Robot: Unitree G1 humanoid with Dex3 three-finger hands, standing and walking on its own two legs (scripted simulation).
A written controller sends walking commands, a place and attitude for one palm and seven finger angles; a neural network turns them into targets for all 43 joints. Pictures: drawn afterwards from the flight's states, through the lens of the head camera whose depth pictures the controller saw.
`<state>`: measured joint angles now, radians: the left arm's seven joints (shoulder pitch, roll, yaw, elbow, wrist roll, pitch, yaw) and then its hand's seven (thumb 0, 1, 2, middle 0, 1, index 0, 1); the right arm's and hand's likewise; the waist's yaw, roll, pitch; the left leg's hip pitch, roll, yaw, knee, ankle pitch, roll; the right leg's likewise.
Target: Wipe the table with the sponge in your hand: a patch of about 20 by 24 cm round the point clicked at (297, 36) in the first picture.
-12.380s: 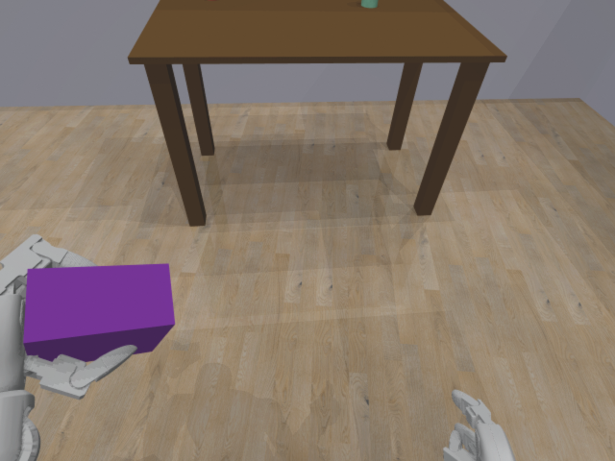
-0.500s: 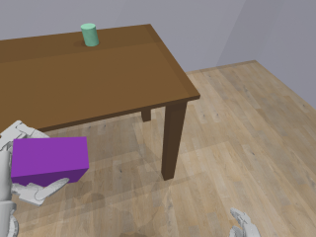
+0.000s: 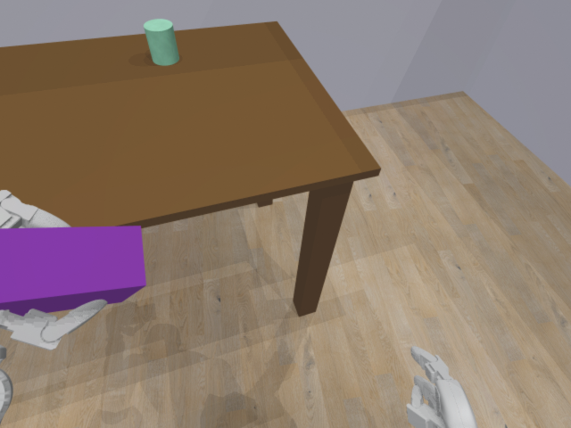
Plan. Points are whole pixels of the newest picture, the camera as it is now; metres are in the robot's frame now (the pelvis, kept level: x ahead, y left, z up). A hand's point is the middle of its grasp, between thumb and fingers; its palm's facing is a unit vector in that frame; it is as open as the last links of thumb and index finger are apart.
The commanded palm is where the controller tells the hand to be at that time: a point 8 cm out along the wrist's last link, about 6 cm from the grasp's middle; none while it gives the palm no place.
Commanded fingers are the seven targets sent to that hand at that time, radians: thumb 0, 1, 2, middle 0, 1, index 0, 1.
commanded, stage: shuffle to correct the standing spot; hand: left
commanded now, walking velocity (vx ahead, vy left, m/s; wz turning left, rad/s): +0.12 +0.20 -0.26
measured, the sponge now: (91, 270) +0.24 +0.23 +0.14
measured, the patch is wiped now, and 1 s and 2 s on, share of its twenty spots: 0.00 0.00 0.00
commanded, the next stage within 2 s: come to a stop and stand still in 1.74 s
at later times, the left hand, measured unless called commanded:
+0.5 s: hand (31, 250) +0.25 +0.28 +0.16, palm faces +0.41 -0.82 -0.40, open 10.4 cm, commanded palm +0.19 +0.32 +0.18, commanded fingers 0.00 0.10 1.30 -1.20 -1.60 -1.20 -1.60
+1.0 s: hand out of the picture +0.29 +0.34 +0.17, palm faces +0.35 -0.80 -0.48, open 10.4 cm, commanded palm +0.25 +0.38 +0.18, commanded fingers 0.00 0.10 1.30 -1.20 -1.60 -1.20 -1.60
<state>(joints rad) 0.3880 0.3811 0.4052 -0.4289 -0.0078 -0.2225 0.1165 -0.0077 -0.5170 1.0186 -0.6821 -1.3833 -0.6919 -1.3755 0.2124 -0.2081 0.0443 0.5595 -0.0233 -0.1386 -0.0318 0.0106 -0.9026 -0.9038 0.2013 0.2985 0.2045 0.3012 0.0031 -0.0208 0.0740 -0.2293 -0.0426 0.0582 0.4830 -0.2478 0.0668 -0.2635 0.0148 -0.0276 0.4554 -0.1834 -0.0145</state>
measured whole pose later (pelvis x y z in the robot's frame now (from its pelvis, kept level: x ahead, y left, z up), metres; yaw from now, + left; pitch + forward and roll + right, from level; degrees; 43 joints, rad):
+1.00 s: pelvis +0.06 +0.11 -0.01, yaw -5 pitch -2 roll +3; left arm 0.50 0.37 0.40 -0.49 -0.03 -0.19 0.15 -0.01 -0.51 1.02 -0.68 -1.38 -0.69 -1.38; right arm 0.20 -0.26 -0.03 0.61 0.01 -0.04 -0.04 0.01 -0.90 -0.90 0.20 0.30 0.20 0.30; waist 0.00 -0.01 0.09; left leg -0.45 0.10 -0.02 0.92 -0.33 -0.01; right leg -0.29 -0.11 -0.11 0.60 -0.26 -0.01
